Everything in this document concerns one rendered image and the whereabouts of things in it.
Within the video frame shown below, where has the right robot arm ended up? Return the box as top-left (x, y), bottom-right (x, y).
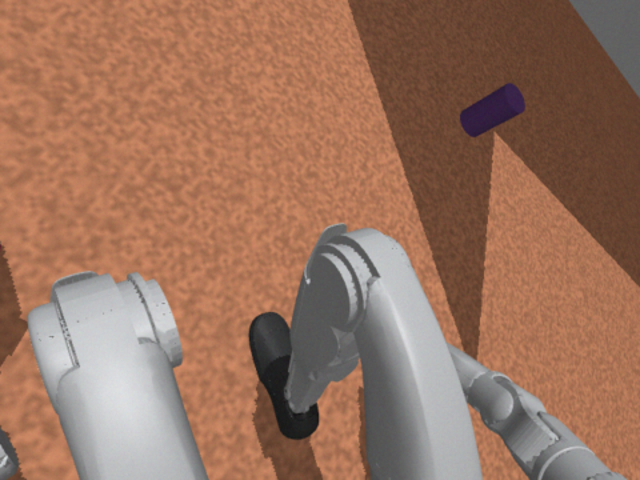
top-left (468, 371), bottom-right (627, 480)

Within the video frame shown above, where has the left robot arm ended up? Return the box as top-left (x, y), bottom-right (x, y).
top-left (0, 428), bottom-right (19, 480)

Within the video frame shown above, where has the right robot foot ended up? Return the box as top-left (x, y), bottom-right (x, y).
top-left (249, 312), bottom-right (319, 440)

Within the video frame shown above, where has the right robot hand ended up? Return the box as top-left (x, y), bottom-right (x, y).
top-left (446, 342), bottom-right (491, 403)

